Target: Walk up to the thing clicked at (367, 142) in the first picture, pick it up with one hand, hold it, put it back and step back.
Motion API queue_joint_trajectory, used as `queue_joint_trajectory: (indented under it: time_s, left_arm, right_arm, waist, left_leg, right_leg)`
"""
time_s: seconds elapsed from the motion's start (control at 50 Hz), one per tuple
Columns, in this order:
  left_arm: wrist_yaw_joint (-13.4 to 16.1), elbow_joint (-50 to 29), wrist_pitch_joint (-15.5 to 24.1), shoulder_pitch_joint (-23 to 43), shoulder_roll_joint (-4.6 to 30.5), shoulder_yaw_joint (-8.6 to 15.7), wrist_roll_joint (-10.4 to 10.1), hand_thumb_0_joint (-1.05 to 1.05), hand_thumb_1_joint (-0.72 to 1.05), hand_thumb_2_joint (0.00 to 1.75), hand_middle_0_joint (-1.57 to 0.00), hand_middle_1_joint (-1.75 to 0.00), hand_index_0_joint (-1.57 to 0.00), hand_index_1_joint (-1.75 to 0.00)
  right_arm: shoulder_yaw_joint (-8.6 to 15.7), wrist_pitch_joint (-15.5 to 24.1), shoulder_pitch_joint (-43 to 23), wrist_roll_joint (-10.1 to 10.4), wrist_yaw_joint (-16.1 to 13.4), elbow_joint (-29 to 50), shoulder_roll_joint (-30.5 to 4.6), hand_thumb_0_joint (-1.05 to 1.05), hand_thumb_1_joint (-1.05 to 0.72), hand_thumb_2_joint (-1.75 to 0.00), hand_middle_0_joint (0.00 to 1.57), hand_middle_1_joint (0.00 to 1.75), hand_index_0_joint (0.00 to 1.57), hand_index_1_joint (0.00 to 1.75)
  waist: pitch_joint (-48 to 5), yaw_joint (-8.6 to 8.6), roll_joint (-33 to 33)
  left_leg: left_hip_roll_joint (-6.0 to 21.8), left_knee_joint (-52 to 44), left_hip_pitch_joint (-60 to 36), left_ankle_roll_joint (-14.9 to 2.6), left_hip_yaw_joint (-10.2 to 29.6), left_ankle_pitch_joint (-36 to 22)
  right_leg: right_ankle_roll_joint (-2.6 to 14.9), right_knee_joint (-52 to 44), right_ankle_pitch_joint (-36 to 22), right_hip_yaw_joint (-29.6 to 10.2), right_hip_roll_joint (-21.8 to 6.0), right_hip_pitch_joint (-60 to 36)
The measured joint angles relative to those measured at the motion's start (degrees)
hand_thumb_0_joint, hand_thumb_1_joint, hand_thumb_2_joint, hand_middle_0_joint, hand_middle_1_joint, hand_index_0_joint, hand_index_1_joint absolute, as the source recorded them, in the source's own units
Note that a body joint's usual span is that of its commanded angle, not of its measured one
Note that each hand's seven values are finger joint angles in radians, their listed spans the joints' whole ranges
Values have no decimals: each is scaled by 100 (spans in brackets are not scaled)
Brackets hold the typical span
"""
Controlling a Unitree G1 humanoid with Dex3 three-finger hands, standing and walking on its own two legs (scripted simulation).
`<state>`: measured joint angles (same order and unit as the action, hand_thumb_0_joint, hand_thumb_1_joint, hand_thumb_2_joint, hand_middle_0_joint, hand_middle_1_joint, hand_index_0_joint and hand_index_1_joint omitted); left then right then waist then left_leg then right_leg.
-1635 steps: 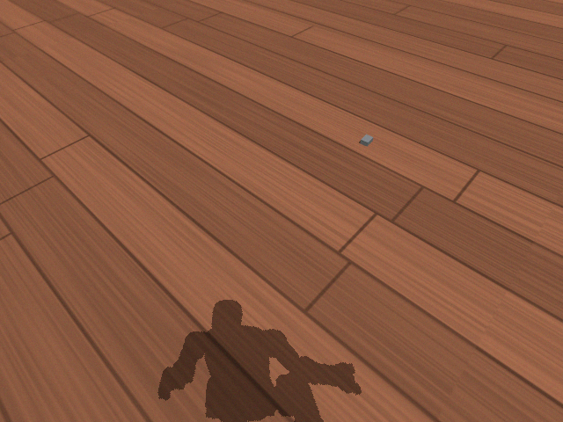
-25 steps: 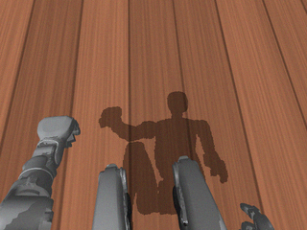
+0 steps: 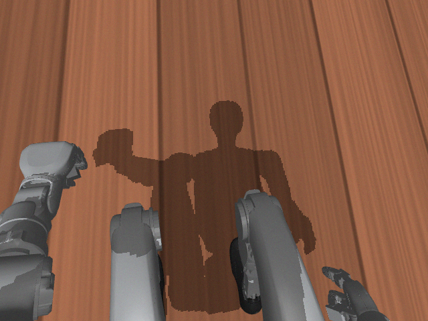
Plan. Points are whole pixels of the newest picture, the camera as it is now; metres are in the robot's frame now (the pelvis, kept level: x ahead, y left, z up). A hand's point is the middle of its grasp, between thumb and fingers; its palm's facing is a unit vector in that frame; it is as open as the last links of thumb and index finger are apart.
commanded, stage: crouch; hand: left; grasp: from above
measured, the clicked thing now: (61, 171) +0.41 +0.30 -0.21
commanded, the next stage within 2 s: lower in 0.54 s
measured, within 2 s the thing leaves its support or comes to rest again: rests again in 1.88 s
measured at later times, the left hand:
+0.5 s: hand (70, 180) +0.39 +0.29 -0.23, palm faces -0.46 -0.03 -0.89, open 5.2 cm
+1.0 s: hand (80, 185) +0.39 +0.28 -0.28, palm faces -0.47 -0.07 -0.88, open 5.1 cm
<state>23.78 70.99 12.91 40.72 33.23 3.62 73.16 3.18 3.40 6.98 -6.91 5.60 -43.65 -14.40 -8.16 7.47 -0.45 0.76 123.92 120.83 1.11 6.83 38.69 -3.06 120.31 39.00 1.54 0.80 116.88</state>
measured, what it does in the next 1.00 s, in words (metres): lowers itself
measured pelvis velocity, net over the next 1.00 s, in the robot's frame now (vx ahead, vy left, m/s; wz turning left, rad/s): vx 0.00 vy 0.00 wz -0.03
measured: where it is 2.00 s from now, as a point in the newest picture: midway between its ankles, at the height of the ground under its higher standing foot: (201, 296)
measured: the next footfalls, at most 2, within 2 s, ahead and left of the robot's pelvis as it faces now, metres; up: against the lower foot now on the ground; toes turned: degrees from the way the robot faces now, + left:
none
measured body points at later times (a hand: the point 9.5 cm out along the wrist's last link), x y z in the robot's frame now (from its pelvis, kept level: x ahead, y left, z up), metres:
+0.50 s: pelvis +0.00 +0.00 -0.06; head +0.21 +0.06 +0.34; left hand +0.41 +0.29 -0.18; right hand +0.08 -0.28 -0.17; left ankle +0.08 +0.13 -0.37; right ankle +0.09 -0.14 -0.37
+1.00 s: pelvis +0.00 +0.00 -0.09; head +0.22 +0.06 +0.29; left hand +0.41 +0.28 -0.23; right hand +0.08 -0.29 -0.20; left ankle +0.08 +0.13 -0.37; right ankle +0.09 -0.14 -0.37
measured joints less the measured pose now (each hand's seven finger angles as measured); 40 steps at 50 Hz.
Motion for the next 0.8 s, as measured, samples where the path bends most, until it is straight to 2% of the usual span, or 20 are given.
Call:
queue_joint_trajectory:
  time_s: [0.24,0.8]
  left_arm:
    - [110,267,173,104,159,105,132,-12,53,6,-99,0,-123,-6]
    - [324,994,397,390,381,228,239,-12,53,6,-100,0,-123,-7]
  right_arm:
    - [-50,-16,21,-65,116,-86,7,0,-91,-90,20,30,20,30]
    - [-195,37,-137,-179,221,-271,-36,0,-92,-90,20,30,20,30]
  waist:
    - [134,74,51]
    - [303,150,151]
  left_leg:
    - [-22,584,486,-11,31,13]
    - [-57,1325,1033,62,132,48]
  right_leg:
    - [-17,561,16,-19,40,467]
    - [-28,1306,34,-4,109,1043]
